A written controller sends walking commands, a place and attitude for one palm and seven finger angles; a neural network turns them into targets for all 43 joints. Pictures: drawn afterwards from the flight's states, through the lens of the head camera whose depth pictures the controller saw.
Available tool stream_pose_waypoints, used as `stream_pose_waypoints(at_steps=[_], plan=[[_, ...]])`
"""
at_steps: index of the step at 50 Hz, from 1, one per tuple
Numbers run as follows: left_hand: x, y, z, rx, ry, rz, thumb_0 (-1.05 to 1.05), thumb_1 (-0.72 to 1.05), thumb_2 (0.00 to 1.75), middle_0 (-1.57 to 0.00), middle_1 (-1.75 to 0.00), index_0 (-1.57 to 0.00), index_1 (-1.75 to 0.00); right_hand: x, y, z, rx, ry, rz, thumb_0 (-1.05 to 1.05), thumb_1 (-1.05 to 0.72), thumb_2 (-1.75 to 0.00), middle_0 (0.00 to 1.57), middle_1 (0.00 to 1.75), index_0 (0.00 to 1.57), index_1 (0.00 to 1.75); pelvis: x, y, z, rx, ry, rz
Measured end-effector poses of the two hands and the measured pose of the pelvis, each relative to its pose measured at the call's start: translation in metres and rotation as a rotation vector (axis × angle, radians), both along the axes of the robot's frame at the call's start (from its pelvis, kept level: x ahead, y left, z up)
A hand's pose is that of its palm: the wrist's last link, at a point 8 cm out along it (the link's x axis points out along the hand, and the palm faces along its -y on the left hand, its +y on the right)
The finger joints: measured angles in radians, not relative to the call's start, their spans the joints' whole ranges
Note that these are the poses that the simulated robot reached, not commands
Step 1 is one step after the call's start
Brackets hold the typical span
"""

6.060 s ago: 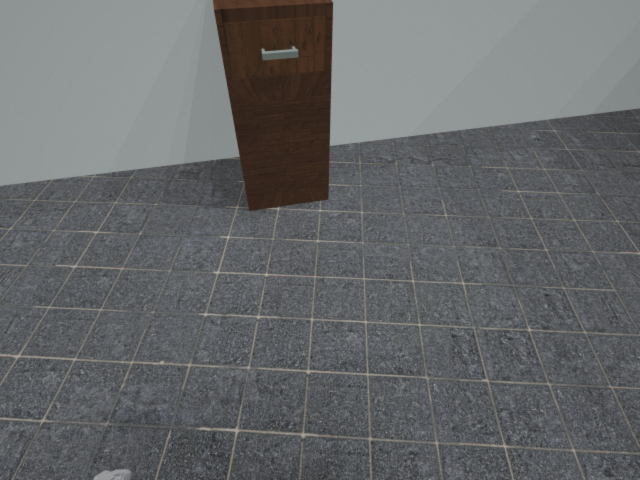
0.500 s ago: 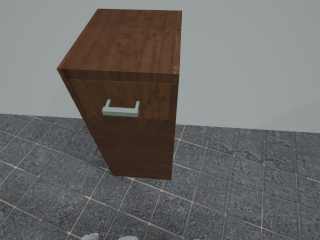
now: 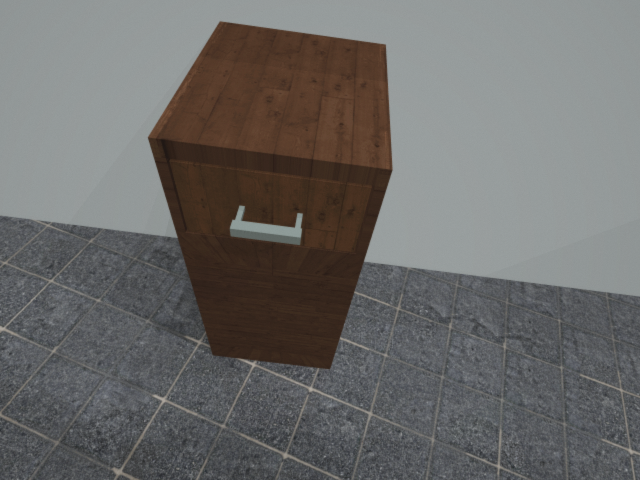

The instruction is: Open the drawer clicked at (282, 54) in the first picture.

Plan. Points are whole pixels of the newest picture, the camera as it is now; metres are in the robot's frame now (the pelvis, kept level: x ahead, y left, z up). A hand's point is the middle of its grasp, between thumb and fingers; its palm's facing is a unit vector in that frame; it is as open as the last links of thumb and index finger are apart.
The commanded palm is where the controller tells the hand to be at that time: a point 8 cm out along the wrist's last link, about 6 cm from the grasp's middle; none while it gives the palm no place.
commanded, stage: come to a stop and stand still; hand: left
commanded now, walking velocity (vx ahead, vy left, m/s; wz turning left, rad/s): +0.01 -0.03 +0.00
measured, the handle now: (268, 223) +0.53 +0.13 -0.05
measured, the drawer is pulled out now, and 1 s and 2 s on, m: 0.00 0.00 0.00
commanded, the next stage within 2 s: look again from close up in 1.12 s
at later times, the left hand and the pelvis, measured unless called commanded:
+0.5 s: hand out of the picture -0.02 +0.08 -0.18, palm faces +0.04 -0.98 -0.21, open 7.3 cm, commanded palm none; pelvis -0.02 -0.09 -0.01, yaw +1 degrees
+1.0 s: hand out of the picture -0.01 +0.06 -0.19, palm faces +0.08 -0.98 -0.17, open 7.4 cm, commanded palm none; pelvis +0.02 -0.09 -0.01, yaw +1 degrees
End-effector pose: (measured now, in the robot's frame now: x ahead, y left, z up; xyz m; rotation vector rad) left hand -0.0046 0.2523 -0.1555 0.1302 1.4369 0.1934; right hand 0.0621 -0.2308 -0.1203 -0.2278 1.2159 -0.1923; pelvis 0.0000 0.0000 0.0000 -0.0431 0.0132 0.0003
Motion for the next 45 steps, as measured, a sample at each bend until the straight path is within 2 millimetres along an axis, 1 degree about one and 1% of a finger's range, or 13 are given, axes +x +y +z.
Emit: stream_pose_waypoints(at_steps=[3, 6, 9, 11, 14, 17, 21, 24, 28, 33, 39, 43, 45], plan=[[-0.005, -0.008, 0.002, -0.002, 0.020, -0.016, 0.01, 0.91, 0.90, -0.20, -0.30, -0.20, -0.30, -0.020, -0.008, -0.003, 0.007, 0.030, -0.028, 0.00, -0.92, -0.89, 0.21, 0.30, 0.20, 0.30, -0.005, -0.006, 0.001, 0.004, -0.004, -0.004], [-0.003, -0.021, 0.003, 0.000, 0.006, -0.033, 0.01, 0.91, 0.90, -0.20, -0.30, -0.20, -0.30, -0.045, -0.019, -0.010, 0.025, 0.077, -0.053, 0.00, -0.92, -0.89, 0.21, 0.30, 0.20, 0.30, -0.011, -0.015, -0.001, 0.015, -0.008, -0.001], [0.003, -0.039, 0.006, 0.010, -0.033, -0.049, 0.01, 0.91, 0.90, -0.20, -0.30, -0.20, -0.30, -0.072, -0.031, -0.022, 0.055, 0.127, -0.080, 0.00, -0.91, -0.89, 0.21, 0.30, 0.20, 0.30, -0.018, -0.028, -0.004, 0.036, -0.012, 0.001], [0.006, -0.052, 0.005, 0.024, -0.068, -0.060, 0.01, 0.91, 0.90, -0.20, -0.30, -0.20, -0.30, -0.088, -0.040, -0.033, 0.081, 0.155, -0.098, 0.00, -0.91, -0.89, 0.21, 0.30, 0.20, 0.30, -0.021, -0.040, -0.009, 0.065, -0.017, -0.001], [0.004, -0.075, 0.011, 0.032, -0.094, -0.063, 0.01, 0.91, 0.90, -0.20, -0.30, -0.20, -0.30, -0.109, -0.049, -0.043, 0.119, 0.201, -0.109, 0.00, -0.91, -0.89, 0.20, 0.30, 0.20, 0.30, -0.025, -0.052, -0.009, 0.057, -0.036, 0.011], [0.000, -0.089, 0.016, 0.043, -0.101, -0.054, 0.01, 0.93, 0.90, -0.20, -0.30, -0.20, -0.30, -0.123, -0.052, -0.045, 0.146, 0.235, -0.104, 0.00, -0.91, -0.89, 0.20, 0.30, 0.20, 0.30, -0.024, -0.064, -0.007, 0.055, -0.039, 0.007], [-0.008, -0.104, 0.011, 0.032, -0.082, -0.042, 0.01, 0.94, 0.90, -0.20, -0.30, -0.20, -0.30, -0.136, -0.054, -0.048, 0.162, 0.262, -0.107, 0.00, -0.91, -0.89, 0.20, 0.30, 0.20, 0.30, -0.023, -0.077, -0.010, 0.046, -0.043, 0.014], [-0.015, -0.116, 0.008, 0.018, -0.058, -0.029, 0.01, 0.94, 0.90, -0.20, -0.30, -0.20, -0.30, -0.142, -0.055, -0.047, 0.171, 0.291, -0.106, 0.00, -0.91, -0.89, 0.20, 0.30, 0.20, 0.30, -0.021, -0.084, -0.010, 0.047, -0.044, 0.015], [-0.025, -0.130, 0.004, -0.007, -0.023, -0.009, 0.01, 0.93, 0.90, -0.20, -0.30, -0.20, -0.30, -0.142, -0.057, -0.045, 0.172, 0.316, -0.101, 0.00, -0.91, -0.89, 0.20, 0.30, 0.20, 0.30, -0.017, -0.091, -0.010, 0.046, -0.041, 0.018], [-0.032, -0.146, 0.001, -0.041, 0.016, 0.015, 0.01, 0.92, 0.90, -0.20, -0.30, -0.20, -0.30, -0.128, -0.061, -0.044, 0.161, 0.316, -0.091, 0.00, -0.91, -0.89, 0.20, 0.30, 0.20, 0.30, -0.009, -0.094, -0.010, 0.047, -0.034, 0.020], [-0.032, -0.156, 0.000, -0.062, 0.036, 0.034, 0.01, 0.91, 0.90, -0.20, -0.30, -0.20, -0.30, -0.095, -0.066, -0.043, 0.141, 0.269, -0.070, 0.00, -0.91, -0.89, 0.20, 0.30, 0.20, 0.30, 0.002, -0.094, -0.010, 0.051, -0.030, 0.020], [-0.026, -0.154, -0.001, -0.059, 0.034, 0.039, 0.01, 0.91, 0.90, -0.20, -0.30, -0.20, -0.30, -0.069, -0.068, -0.044, 0.130, 0.222, -0.050, 0.00, -0.91, -0.89, 0.20, 0.30, 0.20, 0.30, 0.009, -0.093, -0.010, 0.053, -0.030, 0.020], [-0.021, -0.151, -0.001, -0.054, 0.028, 0.041, 0.01, 0.91, 0.90, -0.20, -0.30, -0.20, -0.30, -0.059, -0.071, -0.044, 0.115, 0.213, -0.040, 0.01, -0.92, -0.89, 0.20, 0.30, 0.20, 0.30, 0.012, -0.092, -0.011, 0.054, -0.030, 0.020]])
